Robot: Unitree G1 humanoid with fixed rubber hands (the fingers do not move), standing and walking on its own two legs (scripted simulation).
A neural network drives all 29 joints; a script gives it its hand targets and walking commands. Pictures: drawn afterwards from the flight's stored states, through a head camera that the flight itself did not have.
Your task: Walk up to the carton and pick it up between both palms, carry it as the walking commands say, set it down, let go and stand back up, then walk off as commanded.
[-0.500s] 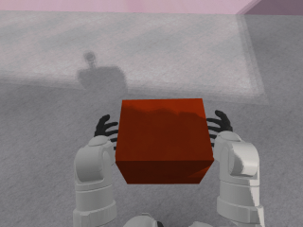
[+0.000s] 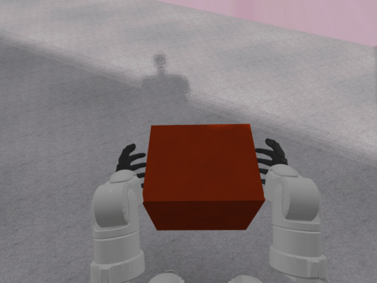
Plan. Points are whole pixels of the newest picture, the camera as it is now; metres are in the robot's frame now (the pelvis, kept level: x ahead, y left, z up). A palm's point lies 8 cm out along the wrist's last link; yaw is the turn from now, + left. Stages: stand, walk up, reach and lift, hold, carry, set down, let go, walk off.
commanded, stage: carry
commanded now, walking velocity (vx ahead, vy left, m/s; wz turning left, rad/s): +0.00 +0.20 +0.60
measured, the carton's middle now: (200, 180) +0.34 +0.00 +0.00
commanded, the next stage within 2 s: none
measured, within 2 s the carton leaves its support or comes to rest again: neither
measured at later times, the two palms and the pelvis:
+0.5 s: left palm (6, 210) +0.23 +0.33 +0.09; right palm (177, 178) +0.29 +0.05 +0.10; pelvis -0.03 +0.13 +0.00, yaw +11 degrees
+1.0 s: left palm out of the picture +0.16 +0.42 +0.11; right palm (122, 212) +0.22 +0.13 +0.11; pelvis -0.10 +0.21 +0.01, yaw +13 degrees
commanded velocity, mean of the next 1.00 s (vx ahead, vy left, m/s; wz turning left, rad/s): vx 0.00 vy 0.20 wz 0.04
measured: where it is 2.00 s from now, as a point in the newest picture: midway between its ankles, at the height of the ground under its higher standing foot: outside the picture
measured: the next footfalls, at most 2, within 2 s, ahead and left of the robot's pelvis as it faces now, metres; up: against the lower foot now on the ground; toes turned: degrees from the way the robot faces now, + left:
right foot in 0.14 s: +0.03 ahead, -0.08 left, +0.00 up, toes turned -5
left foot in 0.42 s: +0.05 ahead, +0.24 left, +0.00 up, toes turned +13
